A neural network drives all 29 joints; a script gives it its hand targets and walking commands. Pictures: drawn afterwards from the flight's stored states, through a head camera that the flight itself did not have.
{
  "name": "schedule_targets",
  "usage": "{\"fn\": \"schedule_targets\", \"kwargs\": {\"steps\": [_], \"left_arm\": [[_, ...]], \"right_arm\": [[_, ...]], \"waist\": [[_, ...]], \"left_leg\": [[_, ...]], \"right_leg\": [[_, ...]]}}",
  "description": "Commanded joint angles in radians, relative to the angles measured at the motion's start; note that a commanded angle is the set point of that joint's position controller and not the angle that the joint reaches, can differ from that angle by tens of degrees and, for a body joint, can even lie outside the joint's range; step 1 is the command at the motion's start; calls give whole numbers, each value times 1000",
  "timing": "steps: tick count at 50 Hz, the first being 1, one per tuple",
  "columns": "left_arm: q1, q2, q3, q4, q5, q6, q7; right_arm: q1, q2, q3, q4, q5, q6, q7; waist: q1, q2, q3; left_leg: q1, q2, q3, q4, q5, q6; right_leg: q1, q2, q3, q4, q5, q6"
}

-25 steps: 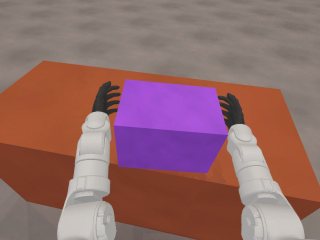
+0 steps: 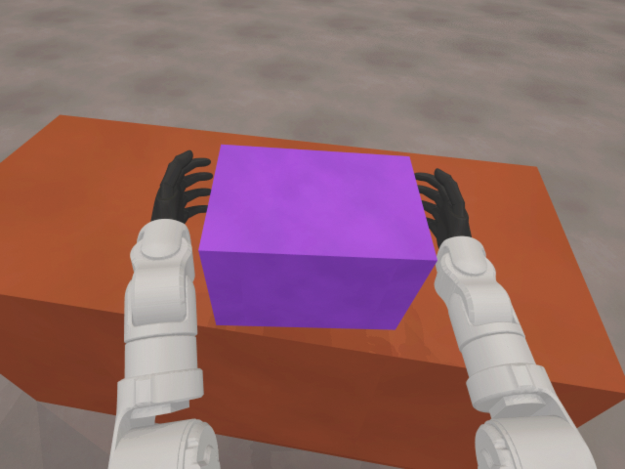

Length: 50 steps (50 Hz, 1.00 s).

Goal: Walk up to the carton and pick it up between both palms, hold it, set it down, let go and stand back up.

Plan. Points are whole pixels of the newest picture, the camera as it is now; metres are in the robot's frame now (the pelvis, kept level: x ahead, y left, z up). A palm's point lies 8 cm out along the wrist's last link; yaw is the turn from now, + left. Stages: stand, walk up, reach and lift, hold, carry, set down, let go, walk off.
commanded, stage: reach and lift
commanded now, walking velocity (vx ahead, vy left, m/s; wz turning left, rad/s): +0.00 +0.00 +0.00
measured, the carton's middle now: (312, 241) +0.38 -0.01 +0.09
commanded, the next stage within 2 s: hold in 0.56 s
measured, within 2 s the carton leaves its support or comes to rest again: neither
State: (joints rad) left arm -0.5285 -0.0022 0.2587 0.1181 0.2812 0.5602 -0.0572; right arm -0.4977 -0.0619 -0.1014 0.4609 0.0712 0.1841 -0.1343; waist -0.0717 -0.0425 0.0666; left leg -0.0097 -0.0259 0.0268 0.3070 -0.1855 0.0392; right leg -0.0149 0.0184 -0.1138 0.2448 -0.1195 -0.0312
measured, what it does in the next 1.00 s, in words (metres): stands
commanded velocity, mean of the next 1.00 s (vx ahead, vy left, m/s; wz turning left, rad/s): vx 0.00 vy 0.00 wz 0.00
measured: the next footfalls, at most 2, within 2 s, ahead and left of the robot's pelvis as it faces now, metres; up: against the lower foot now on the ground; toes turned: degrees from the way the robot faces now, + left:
none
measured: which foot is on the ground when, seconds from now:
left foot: down 0.00-1.00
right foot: down 0.00-1.00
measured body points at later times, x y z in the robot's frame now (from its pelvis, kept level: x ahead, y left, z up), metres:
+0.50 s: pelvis -0.01 +0.01 +0.00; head -0.04 +0.04 +0.45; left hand +0.36 +0.17 +0.18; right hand +0.36 -0.18 +0.16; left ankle +0.00 +0.09 -0.75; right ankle +0.02 -0.09 -0.75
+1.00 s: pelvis -0.02 -0.01 +0.00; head -0.05 +0.01 +0.45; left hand +0.36 +0.17 +0.19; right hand +0.36 -0.18 +0.17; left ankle +0.00 +0.09 -0.75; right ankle +0.02 -0.09 -0.75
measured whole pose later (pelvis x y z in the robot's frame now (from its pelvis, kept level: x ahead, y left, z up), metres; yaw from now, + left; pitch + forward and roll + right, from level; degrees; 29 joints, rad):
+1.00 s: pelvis -0.02 -0.01 +0.00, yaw +0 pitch -8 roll +0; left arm -0.61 0.00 0.32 0.08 0.31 0.72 -0.07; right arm -0.62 -0.05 -0.13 0.47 0.05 0.32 -0.11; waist -0.06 -0.04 0.06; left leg 0.00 -0.03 0.03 0.30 -0.16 0.04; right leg -0.01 0.02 -0.11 0.26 -0.11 -0.04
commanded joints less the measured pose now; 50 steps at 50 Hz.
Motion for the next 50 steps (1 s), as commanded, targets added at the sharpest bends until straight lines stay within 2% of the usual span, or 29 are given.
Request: {"fn": "schedule_targets", "kwargs": {"steps": [1, 3, 4, 8, 10, 13, 18, 19, 21, 23, 26, 27, 30, 32, 38, 42, 44, 48, 50], "left_arm": [[-377, -404, -369, -72, -108, 14, -136], [-375, -403, -346, -68, -94, 40, -146], [-378, -403, -345, -78, -92, 49, -145], [-436, -429, -398, -152, -113, 65, -131], [-457, -439, -432, -187, -130, 63, -116], [-470, -455, -477, -215, -157, 56, -90], [-457, -447, -456, -183, -144, 93, -77], [-456, -441, -439, -169, -141, 105, -80], [-465, -424, -409, -163, -129, 122, -88], [-467, -417, -374, -145, -121, 137, -101], [-462, -400, -343, -151, -115, 147, -121], [-463, -391, -332, -148, -106, 149, -129], [-484, -396, -332, -161, -114, 152, -143], [-512, -401, -334, -156, -117, 151, -146], [-599, -388, -325, -109, -115, 147, -143], [-595, -387, -308, -78, -124, 146, -149], [-589, -385, -310, -73, -123, 142, -154], [-530, -377, -298, -91, -116, 143, -165], [-510, -373, -309, -145, -119, 139, -169]], "right_arm": [[-644, 405, 387, -325, 68, -67, 119], [-631, 394, 362, -304, 63, -46, 124], [-639, 384, 358, -301, 69, -43, 127], [-678, 375, 360, -330, 101, -43, 141], [-705, 379, 374, -353, 114, -49, 145], [-726, 376, 380, -389, 124, -55, 153], [-717, 349, 342, -327, 108, -27, 176], [-734, 352, 339, -320, 106, -18, 179], [-727, 357, 329, -282, 99, -1, 183], [-748, 370, 334, -286, 99, 10, 182], [-751, 394, 360, -309, 112, 24, 168], [-743, 404, 360, -307, 116, 29, 161], [-768, 412, 357, -335, 116, 37, 146], [-778, 420, 341, -326, 104, 43, 145], [-817, 428, 281, -260, 59, 47, 161], [-839, 441, 273, -270, 48, 40, 161], [-835, 443, 277, -277, 48, 38, 152], [-794, 450, 319, -307, 73, 43, 132], [-768, 460, 360, -337, 97, 48, 120]], "waist": [[-7, 2, -359], [-13, -4, -293], [-13, 10, -277], [-22, 70, -312], [-21, 77, -371], [-26, 101, -421], [-12, 98, -362], [0, 83, -337], [3, 58, -317], [15, 35, -319], [26, 3, -346], [20, -4, -341], [13, 11, -341], [5, 24, -324], [7, 63, -263], [3, 47, -305], [-4, 39, -335], [-3, 25, -375], [-4, 8, -413]], "left_leg": [[29, 2, -20, -13, 325, -54], [21, 7, -11, -33, 262, -53], [23, 13, -11, -38, 260, -56], [73, 31, -19, -12, 359, -86], [115, 29, -20, 17, 437, -94], [148, 38, -33, 37, 467, -104], [106, 54, -32, -1, 336, -92], [74, 52, -27, -15, 293, -82], [34, 52, -20, -37, 241, -69], [13, 40, -5, -43, 212, -56], [9, 26, 4, -33, 251, -42], [3, 17, 8, -34, 243, -39], [-15, 15, 11, -41, 212, -37], [-19, 16, 10, -53, 161, -40], [-92, 28, 14, -99, -11, -26], [-98, 22, 15, -95, -16, -13], [-79, 18, 14, -81, 24, -15], [-46, 9, 10, -52, 145, -20], [-29, 3, 6, -37, 208, -23]], "right_leg": [[259, 2, 33, 37, 358, 60], [232, 2, 26, 18, 269, 56], [217, 3, 26, 17, 251, 48], [181, 17, 18, 22, 223, 25], [161, 24, 14, 25, 245, 24], [118, 29, 11, 25, 213, 10], [83, 27, 17, 11, 93, -3], [91, 24, 18, 5, 72, 1], [119, 18, 27, 8, 67, 6], [147, 11, 33, 7, 88, 17], [215, 5, 51, 19, 191, 33], [233, 2, 54, 20, 216, 42], [248, -3, 53, 22, 210, 42], [223, -2, 46, 13, 142, 41], [166, -15, 38, 6, -35, 33], [188, -22, 44, 7, -20, 41], [207, -21, 44, 10, 27, 50], [267, -18, 48, 23, 175, 61], [312, -11, 47, 38, 262, 69]]}}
